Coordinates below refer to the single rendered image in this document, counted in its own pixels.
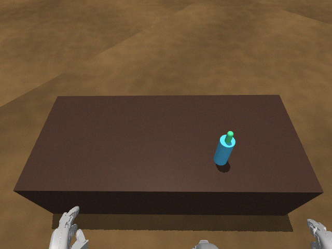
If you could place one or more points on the left robot hand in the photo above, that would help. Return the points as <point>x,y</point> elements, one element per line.
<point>61,237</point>

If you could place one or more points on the right robot hand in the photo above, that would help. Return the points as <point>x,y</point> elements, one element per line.
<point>323,237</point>

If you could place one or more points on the bottle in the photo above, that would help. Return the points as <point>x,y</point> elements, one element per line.
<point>224,148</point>

